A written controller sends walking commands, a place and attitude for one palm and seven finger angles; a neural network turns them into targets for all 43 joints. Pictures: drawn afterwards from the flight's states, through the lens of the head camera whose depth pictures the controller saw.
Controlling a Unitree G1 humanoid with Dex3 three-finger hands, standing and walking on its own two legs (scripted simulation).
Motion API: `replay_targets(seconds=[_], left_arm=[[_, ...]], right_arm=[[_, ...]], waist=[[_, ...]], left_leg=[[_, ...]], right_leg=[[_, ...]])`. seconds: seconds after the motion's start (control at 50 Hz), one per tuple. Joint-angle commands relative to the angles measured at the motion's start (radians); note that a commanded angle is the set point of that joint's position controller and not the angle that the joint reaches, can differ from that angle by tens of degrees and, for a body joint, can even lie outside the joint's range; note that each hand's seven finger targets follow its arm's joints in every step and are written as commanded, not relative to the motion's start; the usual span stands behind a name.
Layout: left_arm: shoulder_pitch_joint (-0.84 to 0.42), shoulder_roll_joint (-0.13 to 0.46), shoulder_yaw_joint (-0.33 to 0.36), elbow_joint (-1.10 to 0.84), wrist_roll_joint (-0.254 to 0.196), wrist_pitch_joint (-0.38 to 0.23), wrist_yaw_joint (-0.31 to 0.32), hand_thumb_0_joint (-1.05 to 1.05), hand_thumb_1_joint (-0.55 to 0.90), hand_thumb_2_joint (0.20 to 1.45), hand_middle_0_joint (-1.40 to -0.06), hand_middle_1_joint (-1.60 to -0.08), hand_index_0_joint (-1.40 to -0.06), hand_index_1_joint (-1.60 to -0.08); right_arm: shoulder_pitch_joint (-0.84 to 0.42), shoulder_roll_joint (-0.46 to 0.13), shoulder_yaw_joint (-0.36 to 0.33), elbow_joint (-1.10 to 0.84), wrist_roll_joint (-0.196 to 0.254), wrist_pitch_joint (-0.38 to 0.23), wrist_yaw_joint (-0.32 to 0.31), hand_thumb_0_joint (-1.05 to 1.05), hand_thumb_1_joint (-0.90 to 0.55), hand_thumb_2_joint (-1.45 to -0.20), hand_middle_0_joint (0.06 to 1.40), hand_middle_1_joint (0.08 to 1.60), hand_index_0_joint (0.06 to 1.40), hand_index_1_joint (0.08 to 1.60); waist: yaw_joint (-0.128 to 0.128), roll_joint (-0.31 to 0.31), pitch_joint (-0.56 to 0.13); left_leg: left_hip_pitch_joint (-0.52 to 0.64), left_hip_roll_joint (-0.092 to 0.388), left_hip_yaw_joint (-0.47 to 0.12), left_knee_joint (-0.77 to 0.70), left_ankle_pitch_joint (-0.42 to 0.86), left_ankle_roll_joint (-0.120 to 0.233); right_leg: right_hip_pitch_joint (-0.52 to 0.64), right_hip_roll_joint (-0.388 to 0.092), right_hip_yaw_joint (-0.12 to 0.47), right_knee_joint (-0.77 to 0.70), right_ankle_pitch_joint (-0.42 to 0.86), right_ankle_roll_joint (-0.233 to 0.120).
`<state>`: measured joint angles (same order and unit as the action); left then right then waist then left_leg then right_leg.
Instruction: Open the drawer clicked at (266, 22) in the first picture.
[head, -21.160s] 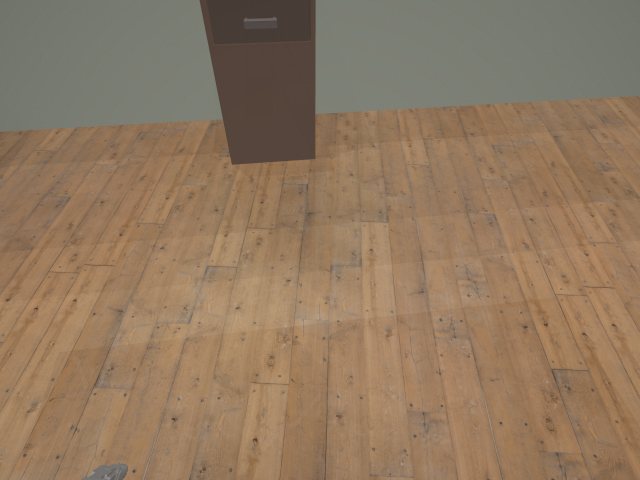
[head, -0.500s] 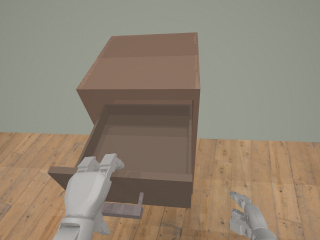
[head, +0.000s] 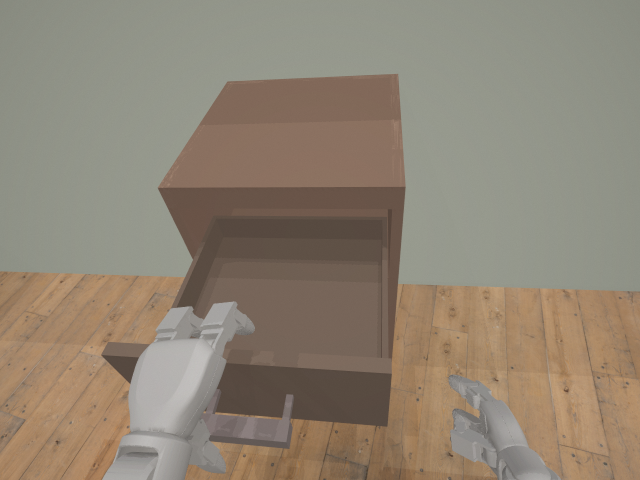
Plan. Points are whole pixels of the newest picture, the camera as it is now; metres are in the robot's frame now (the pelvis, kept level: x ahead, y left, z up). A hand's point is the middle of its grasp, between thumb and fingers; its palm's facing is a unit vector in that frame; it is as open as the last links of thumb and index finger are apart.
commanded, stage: draw the hand back to the body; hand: left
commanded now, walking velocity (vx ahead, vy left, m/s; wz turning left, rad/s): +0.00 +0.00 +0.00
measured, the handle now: (248, 414) +0.22 +0.16 -0.07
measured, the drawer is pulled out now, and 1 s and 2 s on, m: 0.30 0.30 0.30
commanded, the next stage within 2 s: step back with the hand held close in 1.62 s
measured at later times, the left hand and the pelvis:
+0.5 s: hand (166, 383) +0.18 +0.20 +0.10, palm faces +0.10 -0.14 -0.98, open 13.9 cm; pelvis +0.00 +0.00 +0.01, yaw +1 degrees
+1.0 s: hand (126, 350) +0.19 +0.22 +0.16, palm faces +0.37 -0.85 -0.36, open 12.3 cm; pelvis +0.02 +0.00 +0.01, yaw +5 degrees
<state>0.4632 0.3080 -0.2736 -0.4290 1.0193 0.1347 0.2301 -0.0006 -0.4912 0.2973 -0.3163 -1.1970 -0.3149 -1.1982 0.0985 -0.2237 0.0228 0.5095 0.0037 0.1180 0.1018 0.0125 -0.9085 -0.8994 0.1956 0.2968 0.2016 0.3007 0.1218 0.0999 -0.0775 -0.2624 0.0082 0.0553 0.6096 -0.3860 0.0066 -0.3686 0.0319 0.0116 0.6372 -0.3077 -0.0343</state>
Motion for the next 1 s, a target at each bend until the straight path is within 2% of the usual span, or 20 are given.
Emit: replay_targets(seconds=[0.0,0.02,0.12,0.24,0.26,0.44,0.5,0.52,0.54,0.56,0.6,0.62,0.64,0.66,0.7,0.72,0.76,0.82,0.88,0.98], left_arm=[[-0.074,0.096,0.096,-0.223,0.013,-0.015,0.044,0.0,-0.5,0.3,-0.3,-1.2,-0.3,-1.2],[-0.096,0.13,0.133,-0.243,0.008,-0.012,0.049,0.0,-0.5,0.3,-0.3,-1.2,-0.3,-1.2],[-0.105,0.145,0.155,-0.238,0.003,-0.005,0.05,0.0,-0.5,0.3,-0.3,-1.2,-0.3,-1.2],[-0.094,0.156,0.171,-0.243,-0.023,-0.002,0.01,0.0,-0.5,0.3,-0.3,-1.2,-0.3,-1.2],[-0.08,0.175,0.192,-0.216,-0.036,-0.006,0.004,0.0,-0.5,0.3,-0.3,-1.2,-0.3,-1.2],[-0.029,0.235,0.285,-0.265,-0.058,-0.04,-0.009,0.0,-0.5,0.3,-0.3,-1.2,-0.3,-1.2],[-0.009,0.251,0.314,-0.261,-0.079,-0.054,-0.014,0.0,-0.5,0.3,-0.3,-1.2,-0.3,-1.2],[-0.02,0.273,0.335,-0.28,-0.095,-0.051,-0.016,0.0,-0.5,0.3,-0.3,-1.2,-0.3,-1.2],[-0.022,0.275,0.339,-0.281,-0.083,-0.053,-0.019,0.0,-0.5,0.3,-0.3,-1.2,-0.3,-1.2],[0.012,0.271,0.342,-0.245,-0.095,-0.057,-0.023,0.0,-0.5,0.3,-0.3,-1.2,-0.3,-1.2],[0.008,0.277,0.345,-0.273,-0.101,-0.069,-0.032,0.0,-0.5,0.3,-0.3,-1.2,-0.3,-1.2],[-0.067,-0.062,0.284,-0.357,-0.855,-0.153,-0.079,0.0,-0.465,0.315,-0.298,-1.178,-0.298,-1.178],[0.111,0.041,0.358,-0.177,-0.887,-0.191,-0.077,0.0,-0.43,0.33,-0.295,-1.155,-0.295,-1.155],[0.153,0.071,0.416,-0.262,-0.964,-0.219,-0.083,0.0,-0.395,0.345,-0.292,-1.133,-0.292,-1.133],[0.037,0.141,0.463,-0.422,-0.993,-0.273,-0.075,0.0,-0.325,0.375,-0.287,-1.087,-0.287,-1.087],[0.027,0.188,0.52,-0.418,-1.002,-0.279,-0.064,0.0,-0.29,0.39,-0.285,-1.065,-0.285,-1.065],[0.055,0.092,0.46,-0.329,-1.014,-0.284,-0.074,0.0,-0.22,0.42,-0.28,-1.02,-0.28,-1.02],[0.032,0.112,0.497,-0.311,-1.028,-0.296,-0.085,0.0,-0.115,0.465,-0.273,-0.952,-0.273,-0.952],[0.048,0.092,0.496,-0.314,-1.038,-0.308,-0.098,0.0,-0.01,0.51,-0.265,-0.885,-0.265,-0.885],[0.081,0.115,0.545,-0.313,-1.05,-0.31,-0.106,0.0,0.165,0.585,-0.252,-0.772,-0.252,-0.772]], right_arm=[[-0.178,-0.068,-0.022,-0.186,0.0,-0.054,-0.006,0.0,-0.9,-0.9,0.2,0.3,0.2,0.3],[-0.192,-0.072,-0.023,-0.186,0.004,-0.053,-0.009,0.0,-0.9,-0.9,0.2,0.3,0.2,0.3],[-0.198,-0.071,-0.022,-0.179,0.006,-0.056,-0.018,0.0,-0.9,-0.9,0.2,0.3,0.2,0.3],[-0.181,-0.075,-0.019,-0.176,0.008,-0.056,-0.028,0.0,-0.9,-0.9,0.2,0.3,0.2,0.3],[-0.196,-0.075,-0.019,-0.172,0.013,-0.054,-0.034,0.0,-0.9,-0.9,0.2,0.3,0.2,0.3],[-0.161,-0.092,-0.017,-0.18,0.007,-0.062,-0.05,0.0,-0.9,-0.9,0.2,0.3,0.2,0.3],[-0.16,-0.102,-0.026,-0.177,0.007,-0.059,-0.057,0.0,-0.9,-0.9,0.2,0.3,0.2,0.3],[-0.183,-0.108,-0.023,-0.181,0.013,-0.059,-0.061,0.0,-0.9,-0.9,0.2,0.3,0.2,0.3],[-0.154,-0.103,-0.022,-0.178,0.007,-0.06,-0.062,0.0,-0.9,-0.9,0.2,0.3,0.2,0.3],[-0.16,-0.102,-0.024,-0.173,0.009,-0.058,-0.065,0.0,-0.9,-0.9,0.2,0.3,0.2,0.3],[-0.153,-0.112,-0.027,-0.179,0.007,-0.058,-0.067,0.0,-0.9,-0.9,0.2,0.3,0.2,0.3],[-0.094,-0.034,-0.028,-0.224,0.031,-0.145,-0.1,0.0,-0.9,-0.9,0.2,0.3,0.2,0.3],[-0.061,-0.053,-0.022,-0.188,0.026,-0.205,-0.127,0.0,-0.9,-0.9,0.2,0.3,0.2,0.3],[-0.057,-0.058,-0.017,-0.173,0.017,-0.213,-0.159,0.0,-0.9,-0.9,0.2,0.3,0.2,0.3],[-0.04,-0.059,-0.01,-0.164,0.003,-0.267,-0.189,0.0,-0.9,-0.9,0.2,0.3,0.2,0.3],[-0.039,-0.063,-0.008,-0.136,-0.002,-0.287,-0.198,0.0,-0.9,-0.9,0.2,0.3,0.2,0.3],[-0.013,-0.047,0.001,-0.116,-0.004,-0.309,-0.197,0.0,-0.9,-0.9,0.2,0.3,0.2,0.3],[-0.031,-0.061,-0.012,-0.098,-0.005,-0.325,-0.198,0.0,-0.9,-0.9,0.2,0.3,0.2,0.3],[-0.033,-0.061,-0.013,-0.09,-0.006,-0.333,-0.191,0.0,-0.9,-0.9,0.2,0.3,0.2,0.3],[-0.046,-0.066,-0.024,-0.072,-0.006,-0.329,-0.183,0.0,-0.9,-0.9,0.2,0.3,0.2,0.3]], waist=[[-0.005,-0.109,-0.098],[-0.009,-0.098,-0.102],[-0.007,-0.069,-0.102],[-0.003,-0.104,-0.117],[-0.007,-0.102,-0.063],[-0.001,-0.1,-0.112],[-0.006,-0.104,-0.076],[-0.011,-0.065,-0.07],[-0.004,-0.078,-0.105],[-0.007,-0.095,-0.057],[-0.006,-0.083,-0.067],[-0.111,-0.18,-0.015],[-0.085,-0.257,0.002],[-0.067,-0.236,0.005],[-0.068,-0.069,-0.049],[-0.064,0.02,-0.022],[-0.075,-0.001,0.048],[-0.073,-0.076,0.082],[-0.066,-0.041,0.045],[-0.059,-0.072,-0.008]], left_leg=[[-0.016,0.008,-0.044,-0.063,0.296,0.016],[-0.018,0.01,-0.052,-0.065,0.28,0.014],[-0.005,0.009,-0.057,-0.075,0.281,0.015],[0.007,0.004,-0.05,-0.099,0.291,0.024],[0.0,0.005,-0.05,-0.108,0.277,0.019],[0.028,0.002,-0.045,-0.107,0.312,0.021],[0.032,0.005,-0.047,-0.111,0.299,0.017],[0.034,0.006,-0.052,-0.118,0.274,0.016],[0.043,0.003,-0.046,-0.114,0.298,0.022],[0.039,0.004,-0.046,-0.117,0.298,0.018],[0.045,0.008,-0.048,-0.117,0.301,0.019],[0.154,0.029,-0.075,-0.119,0.237,0.056],[0.143,0.046,-0.073,-0.134,0.222,0.055],[0.131,0.047,-0.075,-0.159,0.253,0.047],[0.159,0.033,-0.064,-0.164,0.316,0.036],[0.152,0.027,-0.063,-0.163,0.32,0.027],[0.132,0.031,-0.07,-0.183,0.338,0.018],[0.121,0.036,-0.078,-0.194,0.33,0.022],[0.129,0.035,-0.077,-0.203,0.368,0.021],[0.144,0.038,-0.079,-0.2,0.441,0.019]], right_leg=[[0.104,-0.018,0.08,-0.103,0.228,-0.028],[0.109,-0.017,0.085,-0.1,0.214,-0.031],[0.117,-0.021,0.079,-0.111,0.21,-0.031],[0.151,-0.034,0.055,-0.133,0.214,-0.017],[0.138,-0.03,0.064,-0.15,0.203,-0.018],[0.185,-0.047,0.065,-0.164,0.277,-0.011],[0.159,-0.046,0.068,-0.182,0.263,-0.008],[0.166,-0.049,0.079,-0.192,0.246,-0.01],[0.175,-0.052,0.063,-0.184,0.256,-0.007],[0.158,-0.046,0.063,-0.193,0.254,-0.007],[0.156,-0.053,0.057,-0.193,0.261,-0.005],[0.199,-0.045,-0.036,-0.176,0.225,0.01],[0.191,-0.041,-0.051,-0.167,0.18,0.018],[0.213,-0.058,-0.06,-0.195,0.192,0.022],[0.248,-0.081,-0.048,-0.21,0.242,0.018],[0.239,-0.081,-0.041,-0.222,0.238,0.012],[0.226,-0.082,-0.064,-0.232,0.239,0.009],[0.228,-0.077,-0.06,-0.261,0.238,0.009],[0.265,-0.082,-0.062,-0.249,0.277,0.009],[0.304,-0.079,-0.063,-0.242,0.35,0.01]])
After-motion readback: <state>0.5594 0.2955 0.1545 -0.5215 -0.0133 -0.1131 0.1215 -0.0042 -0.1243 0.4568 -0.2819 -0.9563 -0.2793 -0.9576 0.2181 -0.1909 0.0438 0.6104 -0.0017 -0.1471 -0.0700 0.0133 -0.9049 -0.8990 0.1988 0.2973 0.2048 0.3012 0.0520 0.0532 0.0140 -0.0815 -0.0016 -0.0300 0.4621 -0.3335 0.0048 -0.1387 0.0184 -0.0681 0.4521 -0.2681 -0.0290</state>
